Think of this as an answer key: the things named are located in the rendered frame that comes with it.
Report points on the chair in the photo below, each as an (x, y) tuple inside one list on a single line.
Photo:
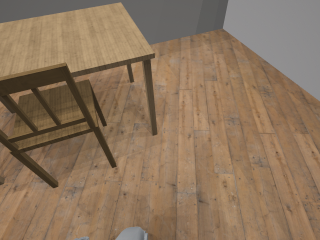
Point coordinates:
[(50, 116)]

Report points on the table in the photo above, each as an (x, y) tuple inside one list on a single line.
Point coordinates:
[(88, 40)]

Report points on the left robot thigh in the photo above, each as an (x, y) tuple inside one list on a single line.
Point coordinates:
[(133, 233)]

